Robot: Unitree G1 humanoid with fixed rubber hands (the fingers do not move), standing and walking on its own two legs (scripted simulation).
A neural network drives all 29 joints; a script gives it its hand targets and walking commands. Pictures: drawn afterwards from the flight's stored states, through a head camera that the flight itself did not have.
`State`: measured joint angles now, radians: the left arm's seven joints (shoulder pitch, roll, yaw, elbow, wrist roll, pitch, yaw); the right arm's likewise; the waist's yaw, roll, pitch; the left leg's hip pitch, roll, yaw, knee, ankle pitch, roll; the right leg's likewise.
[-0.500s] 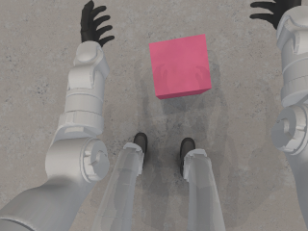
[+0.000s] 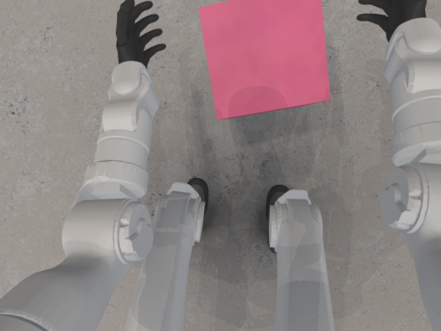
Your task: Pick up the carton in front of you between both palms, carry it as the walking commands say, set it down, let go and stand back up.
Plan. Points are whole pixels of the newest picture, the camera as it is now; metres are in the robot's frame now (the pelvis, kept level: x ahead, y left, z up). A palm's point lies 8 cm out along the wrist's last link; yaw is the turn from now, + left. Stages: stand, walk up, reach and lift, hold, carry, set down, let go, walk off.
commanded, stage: reach and lift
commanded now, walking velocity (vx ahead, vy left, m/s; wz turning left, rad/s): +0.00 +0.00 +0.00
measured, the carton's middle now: (261, 66) +0.52 -0.06 -0.40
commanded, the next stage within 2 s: none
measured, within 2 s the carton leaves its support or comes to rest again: leaves its support in 1.26 s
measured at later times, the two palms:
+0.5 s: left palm (165, 72) +0.50 +0.14 -0.32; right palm (348, 49) +0.53 -0.22 -0.33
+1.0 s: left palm (183, 69) +0.51 +0.10 -0.31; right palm (339, 46) +0.54 -0.20 -0.32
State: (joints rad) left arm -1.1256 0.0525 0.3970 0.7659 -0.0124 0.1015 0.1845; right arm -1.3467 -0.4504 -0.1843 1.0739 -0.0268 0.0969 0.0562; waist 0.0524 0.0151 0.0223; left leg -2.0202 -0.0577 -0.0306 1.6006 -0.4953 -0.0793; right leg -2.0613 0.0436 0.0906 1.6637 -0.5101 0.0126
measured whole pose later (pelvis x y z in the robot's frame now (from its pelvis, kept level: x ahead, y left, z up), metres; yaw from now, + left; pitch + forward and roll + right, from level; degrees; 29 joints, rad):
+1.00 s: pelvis -0.04 +0.00 -0.14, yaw +1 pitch +35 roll +6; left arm -1.54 0.08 0.37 1.06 -0.08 0.10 0.23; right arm -1.72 -0.51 0.08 1.31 0.10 0.13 0.03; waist 0.04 0.07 0.45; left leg -2.19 -0.08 -0.02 2.13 -0.55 -0.11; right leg -2.24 0.01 0.07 2.20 -0.57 -0.01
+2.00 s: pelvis -0.03 +0.02 -0.01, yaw -5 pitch +43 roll +3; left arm -0.98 -0.14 0.58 0.54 0.19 0.35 0.13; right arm -1.11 -0.12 -0.33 0.78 -0.24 0.41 0.02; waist 0.02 0.04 -0.15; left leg -1.93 -0.13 -0.09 1.68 -0.50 -0.10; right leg -1.97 0.10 0.11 1.69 -0.47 0.05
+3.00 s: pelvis +0.07 +0.02 +0.24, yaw -8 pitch +7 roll +0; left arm -0.30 -0.16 0.30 0.47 0.22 0.43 0.05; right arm -0.29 0.12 -0.25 0.49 -0.22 0.48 -0.05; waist 0.00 0.02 -0.14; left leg -0.44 -0.06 -0.15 0.61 -0.30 -0.02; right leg -0.45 0.05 0.14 0.60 -0.27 0.02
